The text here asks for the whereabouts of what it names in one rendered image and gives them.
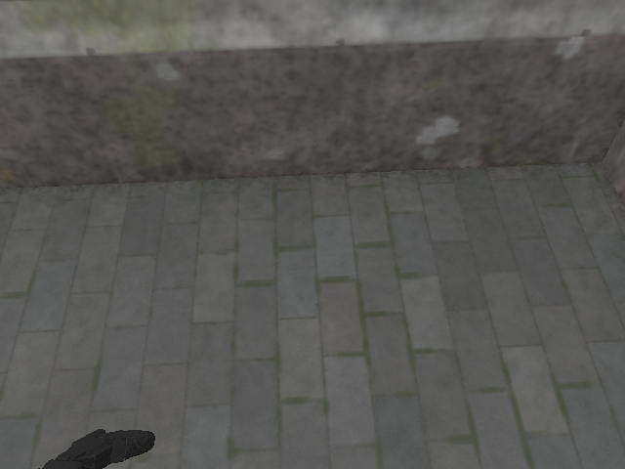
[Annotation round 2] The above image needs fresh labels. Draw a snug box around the robot left hand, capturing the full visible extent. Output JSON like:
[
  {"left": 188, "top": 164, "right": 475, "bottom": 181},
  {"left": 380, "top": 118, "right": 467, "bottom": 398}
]
[{"left": 38, "top": 429, "right": 155, "bottom": 469}]

